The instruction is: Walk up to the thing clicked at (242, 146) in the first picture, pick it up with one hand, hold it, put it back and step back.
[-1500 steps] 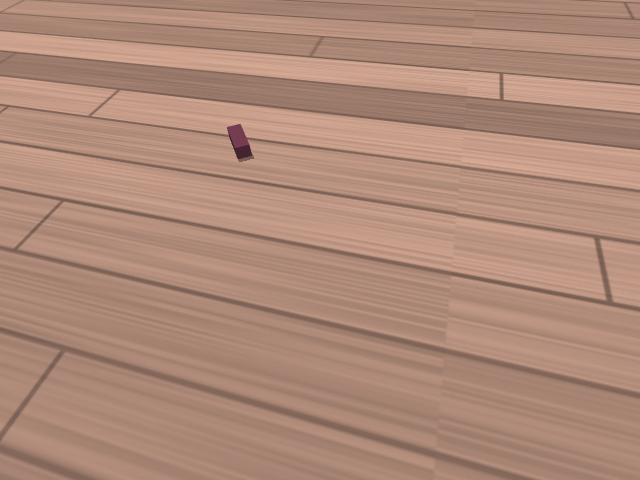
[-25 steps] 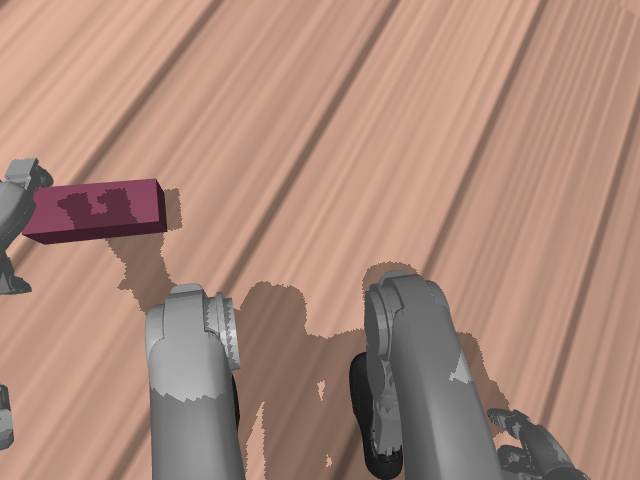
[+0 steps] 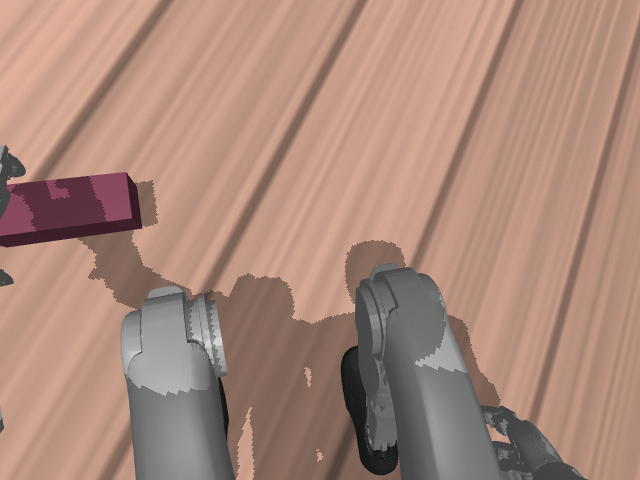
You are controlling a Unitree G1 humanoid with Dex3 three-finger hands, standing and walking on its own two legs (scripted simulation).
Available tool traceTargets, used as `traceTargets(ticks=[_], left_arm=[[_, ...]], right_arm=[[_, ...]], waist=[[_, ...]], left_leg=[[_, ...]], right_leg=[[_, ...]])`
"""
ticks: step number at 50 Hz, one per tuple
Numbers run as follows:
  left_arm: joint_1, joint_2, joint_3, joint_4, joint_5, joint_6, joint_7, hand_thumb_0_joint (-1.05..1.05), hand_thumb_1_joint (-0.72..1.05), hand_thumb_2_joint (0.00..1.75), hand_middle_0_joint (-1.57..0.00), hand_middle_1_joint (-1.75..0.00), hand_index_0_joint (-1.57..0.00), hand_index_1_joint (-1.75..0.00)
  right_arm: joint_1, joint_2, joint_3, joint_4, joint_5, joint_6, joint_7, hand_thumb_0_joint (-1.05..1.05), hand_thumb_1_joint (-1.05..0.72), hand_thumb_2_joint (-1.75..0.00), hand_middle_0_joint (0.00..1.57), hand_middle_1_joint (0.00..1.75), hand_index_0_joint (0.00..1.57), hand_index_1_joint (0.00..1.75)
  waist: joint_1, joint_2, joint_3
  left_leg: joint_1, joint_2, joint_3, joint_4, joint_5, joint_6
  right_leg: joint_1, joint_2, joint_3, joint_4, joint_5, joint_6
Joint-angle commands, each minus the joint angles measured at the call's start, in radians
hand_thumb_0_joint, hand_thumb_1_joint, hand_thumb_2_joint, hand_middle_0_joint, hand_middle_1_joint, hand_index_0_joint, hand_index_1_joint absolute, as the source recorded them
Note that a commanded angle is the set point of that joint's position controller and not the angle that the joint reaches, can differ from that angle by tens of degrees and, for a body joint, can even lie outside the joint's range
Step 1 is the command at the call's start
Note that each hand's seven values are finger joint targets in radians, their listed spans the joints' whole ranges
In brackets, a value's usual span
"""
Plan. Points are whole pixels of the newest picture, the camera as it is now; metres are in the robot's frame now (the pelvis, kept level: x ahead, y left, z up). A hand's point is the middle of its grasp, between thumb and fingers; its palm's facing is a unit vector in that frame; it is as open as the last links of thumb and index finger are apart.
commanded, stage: rise first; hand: left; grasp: from above
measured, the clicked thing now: (65, 209) +0.46 +0.36 -0.29
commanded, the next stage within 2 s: approach in 1.66 s
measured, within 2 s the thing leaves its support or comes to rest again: neither
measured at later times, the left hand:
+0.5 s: hand out of the picture +0.40 +0.39 -0.17, palm faces -0.44 -0.11 -0.89, open 14.1 cm
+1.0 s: hand out of the picture +0.41 +0.39 -0.17, palm faces -0.45 -0.11 -0.89, open 14.1 cm
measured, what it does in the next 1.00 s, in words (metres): stands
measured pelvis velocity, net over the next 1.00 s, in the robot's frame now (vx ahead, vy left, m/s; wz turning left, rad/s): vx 0.00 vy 0.00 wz -0.02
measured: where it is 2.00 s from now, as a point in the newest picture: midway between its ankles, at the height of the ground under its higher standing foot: (293, 442)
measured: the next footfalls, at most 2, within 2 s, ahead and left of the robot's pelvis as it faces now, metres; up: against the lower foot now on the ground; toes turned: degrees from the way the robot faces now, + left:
none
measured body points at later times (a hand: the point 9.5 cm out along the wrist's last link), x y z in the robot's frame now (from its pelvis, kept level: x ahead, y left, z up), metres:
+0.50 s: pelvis +0.00 +0.00 -0.01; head +0.24 +0.10 +0.36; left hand +0.42 +0.39 -0.12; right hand +0.10 -0.27 -0.12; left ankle +0.08 +0.14 -0.29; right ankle +0.09 -0.13 -0.29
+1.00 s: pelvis +0.00 +0.00 -0.01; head +0.24 +0.10 +0.36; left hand +0.43 +0.39 -0.12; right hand +0.09 -0.27 -0.12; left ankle +0.08 +0.14 -0.29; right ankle +0.09 -0.13 -0.29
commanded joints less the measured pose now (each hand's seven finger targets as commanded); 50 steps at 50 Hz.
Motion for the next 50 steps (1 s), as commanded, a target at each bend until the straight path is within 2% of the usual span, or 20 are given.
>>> traceTargets(ticks=[1,7,8,11,13,18,20,21,23,24,26,28,30,32,34,37,38,45,49,50], left_arm=[[-0.221,0.336,0.060,-0.125,-0.018,-0.010,0.039,0.00,-0.54,0.99,-0.06,-1.05,-0.07,-1.04],[-0.246,0.330,0.053,-0.120,-0.015,-0.024,0.046,0.00,-0.53,0.99,-0.06,-1.05,-0.07,-1.04],[-0.247,0.336,0.054,-0.114,-0.015,-0.026,0.049,0.00,-0.61,1.07,-0.06,-1.00,-0.04,-1.03],[-0.254,0.346,0.063,-0.123,-0.010,-0.028,0.064,0.00,-0.54,1.00,-0.06,-1.05,-0.07,-1.04],[-0.256,0.330,0.053,-0.108,-0.008,-0.021,0.069,0.00,-0.55,1.00,-0.06,-1.04,-0.06,-1.04],[-0.275,0.341,0.048,-0.100,0.002,-0.012,0.077,0.00,-0.55,1.01,-0.06,-1.04,-0.06,-1.04],[-0.288,0.328,0.036,-0.078,-0.001,-0.009,0.075,0.00,-0.55,1.00,-0.06,-1.05,-0.07,-1.05],[-0.299,0.352,0.054,-0.101,-0.003,-0.011,0.079,0.00,-0.55,1.00,-0.06,-1.04,-0.07,-1.04],[-0.289,0.354,0.056,-0.097,0.000,-0.004,0.077,0.00,-0.55,1.01,-0.06,-1.05,-0.06,-1.05],[-0.297,0.348,0.041,-0.083,0.004,-0.003,0.075,0.00,-0.55,1.01,-0.06,-1.05,-0.07,-1.05],[-0.301,0.352,0.045,-0.073,-0.002,-0.003,0.070,0.00,-0.55,1.01,-0.06,-1.05,-0.07,-1.05],[-0.290,0.365,0.053,-0.059,0.003,0.001,0.070,0.00,-0.56,1.01,-0.06,-1.05,-0.06,-1.05],[-0.317,0.359,0.043,-0.075,-0.003,0.000,0.067,0.00,-0.56,1.01,-0.06,-1.05,-0.06,-1.05],[-0.306,0.378,0.050,-0.061,0.000,0.002,0.062,0.00,-0.55,1.01,-0.06,-1.05,-0.07,-1.05],[-0.304,0.371,0.048,-0.042,-0.012,0.000,0.056,0.00,-0.55,1.00,-0.06,-1.05,-0.07,-1.05],[-0.318,0.410,0.059,-0.081,0.004,-0.011,0.051,0.00,-0.56,1.01,-0.06,-1.06,-0.07,-1.05],[-0.302,0.393,0.057,-0.048,-0.002,-0.009,0.049,0.00,-0.57,1.02,-0.06,-1.04,-0.06,-1.05],[-0.281,0.393,0.054,-0.082,-0.008,-0.018,0.041,0.00,-0.56,1.01,-0.07,-1.05,-0.07,-1.05],[-0.296,0.384,0.049,-0.110,-0.015,-0.023,0.038,0.00,-0.56,1.01,-0.06,-1.05,-0.06,-1.05],[-0.290,0.391,0.060,-0.117,-0.011,-0.022,0.037,0.00,-0.58,1.03,-0.06,-1.04,-0.06,-1.05]], right_arm=[[0.174,-0.252,-0.065,-0.019,-0.004,-0.001,-0.013,0.00,-0.90,-0.90,0.20,0.30,0.20,0.30],[0.166,-0.257,-0.060,-0.017,-0.009,0.002,-0.011,0.00,-0.90,-0.90,0.20,0.30,0.20,0.30],[0.165,-0.257,-0.059,-0.016,-0.010,0.002,-0.012,0.00,-0.90,-0.90,0.20,0.30,0.20,0.30],[0.162,-0.258,-0.058,-0.012,-0.011,0.002,-0.013,0.00,-0.90,-0.90,0.20,0.30,0.20,0.30],[0.164,-0.259,-0.060,-0.011,-0.012,0.000,-0.013,0.00,-0.90,-0.90,0.20,0.30,0.20,0.30],[0.163,-0.262,-0.055,-0.004,-0.016,-0.004,-0.013,0.00,-0.90,-0.90,0.20,0.30,0.20,0.30],[0.169,-0.262,-0.052,-0.003,-0.014,-0.003,-0.012,0.00,-0.90,-0.90,0.20,0.30,0.20,0.30],[0.167,-0.264,-0.053,-0.005,-0.013,-0.003,-0.012,0.00,-0.91,-0.90,0.20,0.30,0.20,0.30],[0.163,-0.261,-0.050,-0.006,-0.018,-0.008,-0.012,0.00,-0.90,-0.90,0.20,0.30,0.20,0.30],[0.165,-0.261,-0.046,-0.005,-0.019,-0.006,-0.012,0.00,-0.91,-0.90,0.20,0.30,0.20,0.30],[0.166,-0.261,-0.044,-0.010,-0.017,-0.005,-0.011,0.00,-0.91,-0.90,0.20,0.30,0.20,0.30],[0.166,-0.262,-0.040,-0.007,-0.021,-0.006,-0.013,0.00,-0.91,-0.90,0.20,0.30,0.20,0.30],[0.168,-0.262,-0.036,-0.011,-0.020,-0.007,-0.011,0.00,-0.90,-0.90,0.20,0.30,0.20,0.30],[0.164,-0.267,-0.035,-0.009,-0.017,-0.006,-0.013,0.00,-0.91,-0.90,0.20,0.30,0.20,0.30],[0.159,-0.266,-0.032,-0.019,-0.018,-0.007,-0.011,0.00,-0.90,-0.90,0.20,0.30,0.20,0.30],[0.163,-0.269,-0.022,-0.018,-0.024,-0.002,-0.013,0.00,-0.90,-0.90,0.20,0.30,0.20,0.30],[0.164,-0.271,-0.021,-0.020,-0.026,-0.002,-0.011,0.00,-0.90,-0.90,0.20,0.30,0.20,0.30],[0.172,-0.270,-0.023,-0.021,-0.023,0.002,-0.009,0.00,-0.91,-0.90,0.20,0.30,0.20,0.30],[0.161,-0.267,-0.025,-0.025,-0.018,0.003,-0.008,0.00,-0.90,-0.90,0.20,0.30,0.20,0.30],[0.168,-0.270,-0.029,-0.026,-0.017,0.002,-0.008,0.00,-0.91,-0.90,0.20,0.30,0.20,0.30]], waist=[[0.020,0.283,-0.674],[0.011,0.302,-0.644],[0.009,0.300,-0.646],[0.019,0.324,-0.658],[0.007,0.316,-0.649],[0.006,0.345,-0.671],[-0.012,0.315,-0.655],[-0.006,0.328,-0.661],[0.006,0.353,-0.658],[-0.007,0.350,-0.648],[-0.014,0.321,-0.648],[-0.007,0.315,-0.658],[-0.019,0.335,-0.646],[-0.012,0.334,-0.652],[-0.019,0.323,-0.614],[-0.008,0.362,-0.654],[-0.020,0.341,-0.644],[-0.012,0.330,-0.650],[-0.007,0.359,-0.642],[-0.005,0.365,-0.647]], left_leg=[[0.552,-0.011,0.134,-0.215,0.196,0.057],[0.541,-0.011,0.124,-0.220,0.152,0.051],[0.532,-0.011,0.124,-0.216,0.147,0.051],[0.550,-0.011,0.125,-0.223,0.151,0.047],[0.556,-0.011,0.124,-0.214,0.157,0.050],[0.589,-0.007,0.115,-0.212,0.195,0.047],[0.562,-0.007,0.114,-0.203,0.188,0.052],[0.560,-0.009,0.116,-0.206,0.183,0.049],[0.576,-0.008,0.120,-0.210,0.183,0.047],[0.556,-0.008,0.120,-0.207,0.172,0.047],[0.547,-0.009,0.119,-0.199,0.174,0.052],[0.546,-0.010,0.118,-0.196,0.185,0.053],[0.552,-0.008,0.113,-0.197,0.182,0.050],[0.552,-0.008,0.113,-0.200,0.179,0.049],[0.522,-0.009,0.113,-0.203,0.145,0.050],[0.549,-0.009,0.114,-0.202,0.166,0.048],[0.541,-0.010,0.111,-0.198,0.168,0.050],[0.540,-0.007,0.117,-0.188,0.192,0.053],[0.545,-0.007,0.109,-0.208,0.159,0.048],[0.562,-0.008,0.107,-0.209,0.168,0.047]], right_leg=[[0.271,0.020,-0.093,-0.246,0.242,-0.082],[0.226,0.022,-0.105,-0.229,0.200,-0.089],[0.228,0.022,-0.105,-0.231,0.200,-0.088],[0.221,0.023,-0.106,-0.226,0.196,-0.091],[0.211,0.022,-0.106,-0.228,0.202,-0.089],[0.199,0.020,-0.113,-0.203,0.231,-0.090],[0.202,0.023,-0.112,-0.216,0.235,-0.086],[0.213,0.021,-0.111,-0.214,0.231,-0.087],[0.208,0.019,-0.110,-0.210,0.226,-0.088],[0.205,0.021,-0.110,-0.212,0.222,-0.089],[0.220,0.022,-0.109,-0.217,0.226,-0.086],[0.227,0.023,-0.108,-0.216,0.236,-0.085],[0.218,0.022,-0.112,-0.208,0.231,-0.086],[0.215,0.024,-0.114,-0.209,0.230,-0.087],[0.204,0.022,-0.115,-0.211,0.203,-0.088],[0.228,0.025,-0.117,-0.207,0.218,-0.088],[0.226,0.024,-0.119,-0.204,0.221,-0.086],[0.247,0.026,-0.112,-0.221,0.247,-0.080],[0.217,0.025,-0.119,-0.212,0.213,-0.088],[0.215,0.023,-0.121,-0.206,0.217,-0.089]])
